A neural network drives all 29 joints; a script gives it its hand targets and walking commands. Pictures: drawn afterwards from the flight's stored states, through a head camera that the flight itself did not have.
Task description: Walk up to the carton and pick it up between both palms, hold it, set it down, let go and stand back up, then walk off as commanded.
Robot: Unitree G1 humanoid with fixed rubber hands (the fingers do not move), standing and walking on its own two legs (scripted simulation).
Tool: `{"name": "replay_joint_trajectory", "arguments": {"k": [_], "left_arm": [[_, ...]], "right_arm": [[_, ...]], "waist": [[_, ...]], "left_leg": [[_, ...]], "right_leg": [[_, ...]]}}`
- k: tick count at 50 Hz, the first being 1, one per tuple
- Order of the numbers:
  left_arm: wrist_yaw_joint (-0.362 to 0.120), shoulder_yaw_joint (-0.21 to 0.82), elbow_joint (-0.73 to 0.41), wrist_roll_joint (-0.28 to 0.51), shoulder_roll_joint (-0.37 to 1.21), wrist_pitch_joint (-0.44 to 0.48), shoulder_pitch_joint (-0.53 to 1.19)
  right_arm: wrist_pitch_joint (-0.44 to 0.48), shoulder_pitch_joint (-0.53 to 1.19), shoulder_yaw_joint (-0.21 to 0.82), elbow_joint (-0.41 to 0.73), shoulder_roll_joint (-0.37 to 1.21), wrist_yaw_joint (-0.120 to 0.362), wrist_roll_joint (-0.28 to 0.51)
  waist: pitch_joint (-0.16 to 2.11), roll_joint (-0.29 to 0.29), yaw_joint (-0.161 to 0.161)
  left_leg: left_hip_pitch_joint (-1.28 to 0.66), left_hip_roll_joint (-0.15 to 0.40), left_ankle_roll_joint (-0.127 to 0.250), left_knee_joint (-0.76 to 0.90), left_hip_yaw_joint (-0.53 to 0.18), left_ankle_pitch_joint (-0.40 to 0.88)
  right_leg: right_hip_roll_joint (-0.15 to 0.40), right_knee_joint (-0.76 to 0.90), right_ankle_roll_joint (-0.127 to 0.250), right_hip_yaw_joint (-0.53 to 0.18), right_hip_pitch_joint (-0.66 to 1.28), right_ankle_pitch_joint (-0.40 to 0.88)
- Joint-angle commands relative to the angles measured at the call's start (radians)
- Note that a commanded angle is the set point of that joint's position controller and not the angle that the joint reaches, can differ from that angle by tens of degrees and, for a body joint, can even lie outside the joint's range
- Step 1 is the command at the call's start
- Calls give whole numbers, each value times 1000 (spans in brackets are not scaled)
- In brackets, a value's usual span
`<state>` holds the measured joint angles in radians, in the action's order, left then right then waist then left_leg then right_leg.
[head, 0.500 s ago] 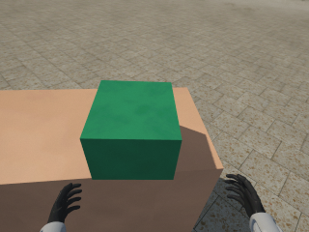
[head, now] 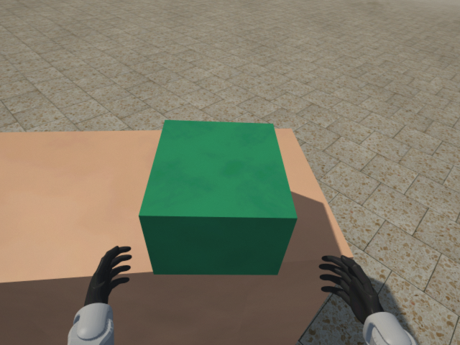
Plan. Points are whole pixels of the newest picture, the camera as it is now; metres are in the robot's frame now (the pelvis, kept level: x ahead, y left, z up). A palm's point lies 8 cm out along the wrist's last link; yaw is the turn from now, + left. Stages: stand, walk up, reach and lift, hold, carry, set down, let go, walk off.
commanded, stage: reach and lift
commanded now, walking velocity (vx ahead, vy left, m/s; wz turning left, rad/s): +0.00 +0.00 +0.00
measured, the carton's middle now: (218, 193) +0.47 +0.03 +0.00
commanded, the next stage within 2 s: none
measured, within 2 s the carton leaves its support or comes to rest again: neither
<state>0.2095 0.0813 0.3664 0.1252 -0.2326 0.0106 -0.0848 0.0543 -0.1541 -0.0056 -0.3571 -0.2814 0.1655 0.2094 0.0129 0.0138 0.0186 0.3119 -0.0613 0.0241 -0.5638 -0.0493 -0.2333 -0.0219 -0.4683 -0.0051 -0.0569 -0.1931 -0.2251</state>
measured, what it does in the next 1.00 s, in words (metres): shifts its weight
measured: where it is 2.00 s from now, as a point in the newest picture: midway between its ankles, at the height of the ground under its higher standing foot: outside the picture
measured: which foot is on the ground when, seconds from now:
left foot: down 0.00-1.00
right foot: down 0.00-1.00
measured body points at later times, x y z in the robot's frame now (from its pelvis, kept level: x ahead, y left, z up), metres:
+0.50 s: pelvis +0.05 -0.03 +0.01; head +0.07 -0.03 +0.46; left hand +0.33 +0.20 +0.04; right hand +0.33 -0.26 +0.04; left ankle +0.07 +0.07 -0.73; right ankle +0.02 -0.16 -0.73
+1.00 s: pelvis +0.06 -0.03 +0.01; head +0.07 -0.03 +0.46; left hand +0.39 +0.21 +0.10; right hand +0.38 -0.24 +0.09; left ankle +0.07 +0.07 -0.73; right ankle +0.02 -0.15 -0.73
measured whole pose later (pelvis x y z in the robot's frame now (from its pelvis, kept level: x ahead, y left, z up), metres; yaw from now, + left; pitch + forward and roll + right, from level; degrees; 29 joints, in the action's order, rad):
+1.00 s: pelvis +0.06 -0.03 +0.01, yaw +0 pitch +2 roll -1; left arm 0.07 -0.03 0.09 0.24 -0.38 -0.46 0.24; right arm -0.24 0.15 -0.03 -0.13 -0.31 -0.04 0.28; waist 0.01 0.00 0.02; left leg 0.28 -0.05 0.03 -0.44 -0.05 -0.20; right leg -0.02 -0.40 -0.01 -0.06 -0.19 -0.26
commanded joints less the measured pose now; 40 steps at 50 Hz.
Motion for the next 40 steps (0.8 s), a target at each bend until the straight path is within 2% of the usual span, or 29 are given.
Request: {"name": "replay_joint_trajectory", "arguments": {"k": [1, 2, 3, 8, 9, 10, 11, 12, 13, 14, 16, 17, 19, 23, 24, 25, 26, 27, 29, 30, 32, 33, 34, 35, 36, 37, 38, 39, 40], "left_arm": [[-1, 44, -374, 183, -95, 45, 440], [-13, 28, -335, 193, -118, 29, 464], [-9, 10, -385, 201, -128, 37, 449], [-31, -46, -356, 230, -184, -18, 470], [-26, -77, -426, 217, -196, -26, 395], [-40, -75, -403, 226, -205, -42, 446], [-44, -97, -448, 223, -215, -52, 400], [-58, -117, -457, 236, -253, -68, 453], [-66, -132, -454, 245, -261, -77, 447], [-78, -146, -452, 254, -278, -87, 453], [-87, -174, -476, 273, -310, -99, 503], [-90, -178, -517, 273, -310, -106, 484], [-103, -215, -595, 256, -316, -122, 418], [-122, -267, -682, 226, -340, -180, 392], [-127, -272, -659, 213, -328, -205, 411], [-132, -280, -698, 208, -335, -218, 405], [-142, -283, -637, 216, -348, -244, 471], [-141, -290, -672, 209, -349, -254, 439], [-156, -289, -671, 211, -332, -285, 417], [-160, -290, -647, 220, -379, -299, 537], [-151, -302, -668, 203, -374, -321, 516], [-156, -304, -626, 217, -385, -331, 548], [-148, -288, -677, 229, -390, -329, 576], [-146, -282, -655, 239, -382, -330, 566], [-149, -280, -645, 235, -380, -341, 592], [-146, -280, -656, 243, -391, -341, 607], [-145, -278, -632, 242, -386, -349, 658], [-143, -263, -612, 245, -381, -360, 677], [-140, -274, -610, 243, -399, -366, 691]], "right_arm": [[44, 419, -210, 253, -298, -38, 127], [31, 450, -204, 268, -282, -48, 116], [34, 432, -189, 306, -272, -53, 122], [-3, 462, -162, 379, -256, -94, 115], [4, 400, -149, 437, -261, -103, 123], [-4, 445, -150, 449, -261, -118, 114], [-10, 387, -128, 481, -251, -128, 135], [-24, 459, -120, 517, -256, -142, 137], [-34, 446, -125, 533, -253, -148, 126], [-48, 463, -109, 548, -238, -157, 122], [-72, 491, -89, 553, -224, -170, 132], [-78, 480, -90, 581, -232, -174, 143], [-85, 406, -74, 591, -237, -185, 163], [-110, 375, -68, 589, -272, -201, 196], [-116, 410, -72, 573, -288, -202, 202], [-121, 395, -71, 572, -284, -201, 209], [-137, 467, -86, 544, -289, -207, 198], [-135, 440, -68, 572, -283, -206, 216], [-140, 434, -78, 606, -283, -215, 209], [-151, 532, -90, 580, -301, -219, 195], [-155, 523, -97, 593, -310, -212, 202], [-164, 559, -91, 594, -308, -217, 204], [-159, 596, -107, 628, -307, -208, 206], [-162, 590, -102, 646, -311, -205, 215], [-174, 601, -103, 611, -307, -209, 205], [-170, 620, -96, 643, -304, -207, 213], [-182, 652, -112, 599, -310, -203, 210], [-191, 662, -117, 573, -326, -199, 219], [-191, 681, -115, 589, -339, -197, 212]], "waist": [[181, 28, -58], [176, 7, -52], [210, 12, -35], [200, -51, -17], [233, -56, 0], [220, -89, -11], [247, -76, -5], [287, -103, 7], [266, -119, -2], [264, -139, 8], [293, -110, 25], [331, -101, 20], [375, -61, 28], [396, -30, 26], [384, -4, 26], [411, 14, 19], [400, 9, 24], [412, 29, 30], [422, 18, 16], [423, 20, 14], [426, 33, 36], [413, 16, 38], [457, 28, 30], [444, 12, 43], [423, 15, 36], [453, 27, 51], [454, 43, 37], [446, 57, 37], [437, 40, 50]], "left_leg": [[-91, 179, -67, 370, -104, -382], [-75, 162, -57, 362, -88, -391], [-98, 157, -57, 350, -69, -319], [-150, 113, -37, 310, 13, -170], [-194, 101, -42, 294, 40, -51], [-178, 90, -34, 286, 54, -29], [-203, 82, -34, 271, 73, 64], [-212, 73, -27, 261, 82, 57], [-204, 67, -17, 264, 91, 61], [-192, 62, -6, 270, 103, 52], [-165, 58, -9, 266, 111, 103], [-182, 58, -14, 254, 105, 151], [-231, 52, -38, 233, 101, 289], [-295, 53, -71, 208, 90, 496], [-318, 59, -83, 205, 85, 540], [-334, 61, -83, 196, 86, 568], [-325, 58, -83, 190, 88, 552], [-361, 62, -86, 184, 88, 589], [-369, 57, -86, 176, 88, 620], [-324, 53, -84, 174, 93, 588], [-382, 64, -88, 164, 84, 652], [-347, 62, -84, 163, 87, 629], [-340, 61, -82, 168, 91, 610], [-347, 70, -81, 164, 84, 627], [-338, 67, -79, 173, 83, 602], [-338, 65, -81, 169, 85, 610], [-368, 72, -84, 163, 82, 625], [-373, 77, -89, 160, 79, 634], [-361, 79, -84, 165, 73, 629]], "right_leg": [[-11, 51, 17, 38, 61, 49], [-8, 60, 17, 33, 57, 5], [-4, 63, 20, 26, 56, 22], [9, 111, 21, 8, 18, -20], [10, 118, 20, 1, 26, 49], [11, 131, 13, -3, 39, 42], [13, 128, 11, -11, 62, 115], [16, 133, 2, -13, 66, 96], [20, 134, -5, -22, 55, 95], [26, 135, -11, -27, 55, 86], [31, 112, -11, -26, 79, 190], [24, 99, -13, -22, 88, 240], [19, 84, -15, -19, 132, 432], [0, 82, -7, -6, 170, 600], [-9, 89, 0, 6, 145, 583], [-16, 101, 6, 6, 136, 552], [-12, 110, 4, 5, 116, 538], [-16, 119, 9, 5, 113, 537], [-19, 124, 7, 6, 131, 563], [-15, 117, 5, 6, 127, 537], [-34, 130, 14, 15, 86, 470], [-31, 131, 11, 13, 94, 474], [-33, 123, 13, 18, 108, 460], [-38, 124, 15, 21, 84, 436], [-30, 127, 9, 14, 83, 455], [-29, 121, 8, 15, 83, 470], [-35, 127, 12, 20, 44, 417], [-33, 131, 18, 20, 41, 405], [-39, 132, 19, 22, 42, 395]]}}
